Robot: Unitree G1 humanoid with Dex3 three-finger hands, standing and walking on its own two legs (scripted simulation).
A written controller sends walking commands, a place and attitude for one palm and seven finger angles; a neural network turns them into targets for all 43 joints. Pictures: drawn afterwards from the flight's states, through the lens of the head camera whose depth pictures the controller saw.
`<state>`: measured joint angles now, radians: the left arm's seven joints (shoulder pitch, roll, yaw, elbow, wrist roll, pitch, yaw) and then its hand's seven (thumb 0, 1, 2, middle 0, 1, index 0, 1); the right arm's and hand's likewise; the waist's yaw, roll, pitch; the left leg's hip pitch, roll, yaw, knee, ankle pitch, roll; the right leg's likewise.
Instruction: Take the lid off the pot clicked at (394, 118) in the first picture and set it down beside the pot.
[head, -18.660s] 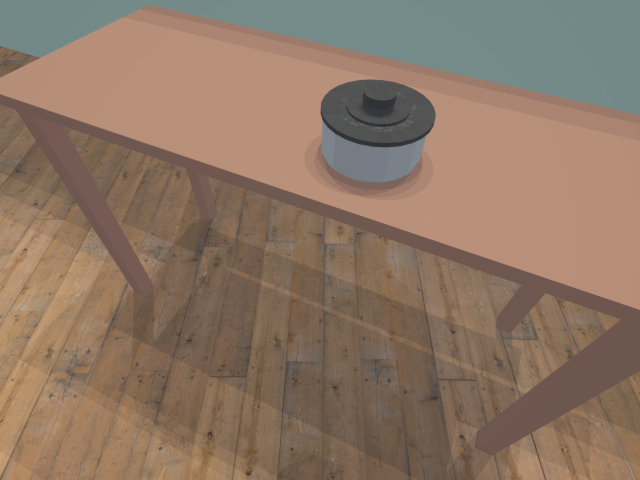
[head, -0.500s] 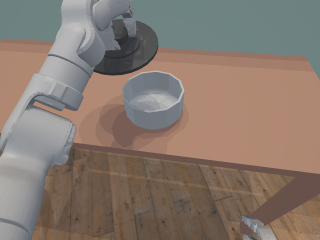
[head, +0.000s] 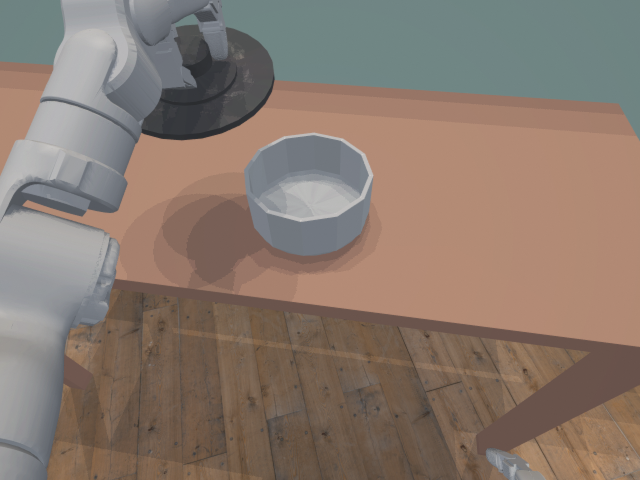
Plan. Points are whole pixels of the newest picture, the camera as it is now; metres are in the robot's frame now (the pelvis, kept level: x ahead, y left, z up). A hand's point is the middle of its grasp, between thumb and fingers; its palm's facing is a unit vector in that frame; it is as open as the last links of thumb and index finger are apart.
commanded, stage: move the lid sideways beside the pot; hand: left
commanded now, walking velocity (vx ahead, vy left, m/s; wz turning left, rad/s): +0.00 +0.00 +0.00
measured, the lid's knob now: (186, 57) +0.51 +0.15 +0.26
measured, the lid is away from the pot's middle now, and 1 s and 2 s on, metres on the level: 0.13 0.24 0.23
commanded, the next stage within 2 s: lower the lid onto the table in 1.10 s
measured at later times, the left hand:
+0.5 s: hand (124, 59) +0.47 +0.20 +0.28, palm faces -0.17 -0.06 -0.98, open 7.9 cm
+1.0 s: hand (75, 59) +0.47 +0.25 +0.28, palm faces -0.19 -0.07 -0.98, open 7.9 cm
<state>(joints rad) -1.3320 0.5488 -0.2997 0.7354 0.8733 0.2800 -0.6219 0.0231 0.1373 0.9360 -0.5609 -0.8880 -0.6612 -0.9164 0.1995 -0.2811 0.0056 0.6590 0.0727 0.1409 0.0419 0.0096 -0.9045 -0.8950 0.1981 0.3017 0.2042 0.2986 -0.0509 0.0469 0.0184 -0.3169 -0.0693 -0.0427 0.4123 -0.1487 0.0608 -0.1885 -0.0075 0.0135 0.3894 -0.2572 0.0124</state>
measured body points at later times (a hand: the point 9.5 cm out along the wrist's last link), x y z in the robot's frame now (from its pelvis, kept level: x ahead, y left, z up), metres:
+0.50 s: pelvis +0.00 +0.00 +0.00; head +0.04 -0.01 +0.45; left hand +0.47 +0.20 +0.34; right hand +0.13 -0.27 -0.12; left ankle +0.04 +0.08 -0.74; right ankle -0.04 -0.14 -0.74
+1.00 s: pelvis +0.00 +0.00 +0.00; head +0.05 -0.01 +0.45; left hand +0.48 +0.25 +0.33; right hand +0.10 -0.27 -0.12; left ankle +0.04 +0.08 -0.74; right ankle -0.04 -0.14 -0.74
